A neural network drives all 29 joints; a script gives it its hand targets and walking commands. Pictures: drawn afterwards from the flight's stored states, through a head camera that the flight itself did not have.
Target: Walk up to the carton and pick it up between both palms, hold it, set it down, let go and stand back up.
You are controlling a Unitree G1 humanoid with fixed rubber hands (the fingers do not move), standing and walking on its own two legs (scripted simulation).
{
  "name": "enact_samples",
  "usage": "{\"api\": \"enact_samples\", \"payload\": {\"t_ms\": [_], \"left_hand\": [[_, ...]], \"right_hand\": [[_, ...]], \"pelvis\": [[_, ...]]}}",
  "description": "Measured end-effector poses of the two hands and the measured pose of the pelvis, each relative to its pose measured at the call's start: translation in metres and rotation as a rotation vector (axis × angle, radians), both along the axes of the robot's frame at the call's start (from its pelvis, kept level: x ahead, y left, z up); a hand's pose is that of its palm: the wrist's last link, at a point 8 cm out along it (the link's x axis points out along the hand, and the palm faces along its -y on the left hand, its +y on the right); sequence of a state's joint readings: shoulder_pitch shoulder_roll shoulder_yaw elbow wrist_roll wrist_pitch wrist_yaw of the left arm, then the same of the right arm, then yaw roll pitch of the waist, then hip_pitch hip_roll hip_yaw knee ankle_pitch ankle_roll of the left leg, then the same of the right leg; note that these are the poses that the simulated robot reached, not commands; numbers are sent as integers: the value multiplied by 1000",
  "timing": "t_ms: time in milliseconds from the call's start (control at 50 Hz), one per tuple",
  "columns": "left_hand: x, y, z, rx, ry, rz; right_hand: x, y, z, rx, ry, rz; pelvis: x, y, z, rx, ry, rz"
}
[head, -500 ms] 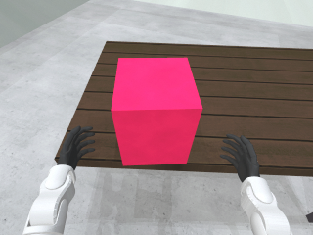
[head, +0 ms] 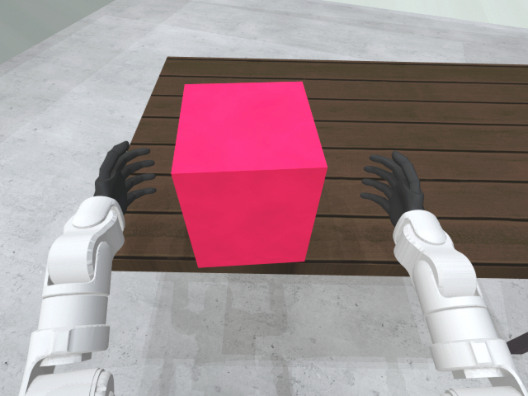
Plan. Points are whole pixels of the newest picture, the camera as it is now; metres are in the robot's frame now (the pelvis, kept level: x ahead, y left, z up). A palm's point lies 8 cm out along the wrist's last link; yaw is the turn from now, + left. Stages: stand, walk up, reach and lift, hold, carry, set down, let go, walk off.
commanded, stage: reach and lift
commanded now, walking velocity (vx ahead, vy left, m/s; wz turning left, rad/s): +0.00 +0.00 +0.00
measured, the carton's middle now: (248, 178) +0.45 +0.07 +0.06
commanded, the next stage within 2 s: none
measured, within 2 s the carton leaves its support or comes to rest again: neither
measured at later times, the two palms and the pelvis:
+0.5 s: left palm (113, 136) +0.40 +0.25 +0.18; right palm (406, 147) +0.42 -0.16 +0.17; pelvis +0.00 -0.01 +0.00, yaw +1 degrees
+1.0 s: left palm (118, 96) +0.45 +0.25 +0.22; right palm (401, 110) +0.46 -0.15 +0.20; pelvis +0.01 +0.00 +0.00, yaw +2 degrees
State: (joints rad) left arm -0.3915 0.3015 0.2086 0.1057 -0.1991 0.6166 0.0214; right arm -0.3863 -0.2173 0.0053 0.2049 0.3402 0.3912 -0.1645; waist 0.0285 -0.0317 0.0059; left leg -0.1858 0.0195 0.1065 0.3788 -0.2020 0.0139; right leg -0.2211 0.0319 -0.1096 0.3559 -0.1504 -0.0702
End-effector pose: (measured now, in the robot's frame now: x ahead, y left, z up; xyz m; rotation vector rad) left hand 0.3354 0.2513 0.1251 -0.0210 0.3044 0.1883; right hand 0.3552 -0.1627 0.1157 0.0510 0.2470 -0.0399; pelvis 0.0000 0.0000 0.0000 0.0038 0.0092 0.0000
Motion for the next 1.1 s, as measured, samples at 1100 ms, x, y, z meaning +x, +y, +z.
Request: {"api": "enact_samples", "payload": {"t_ms": [1100], "left_hand": [[110, 1, 64, 47, -31, -14]], "right_hand": [[105, 13, 63, -36, 39, -28]], "pelvis": [[10, 2, 1, -18, 115, 42]]}}
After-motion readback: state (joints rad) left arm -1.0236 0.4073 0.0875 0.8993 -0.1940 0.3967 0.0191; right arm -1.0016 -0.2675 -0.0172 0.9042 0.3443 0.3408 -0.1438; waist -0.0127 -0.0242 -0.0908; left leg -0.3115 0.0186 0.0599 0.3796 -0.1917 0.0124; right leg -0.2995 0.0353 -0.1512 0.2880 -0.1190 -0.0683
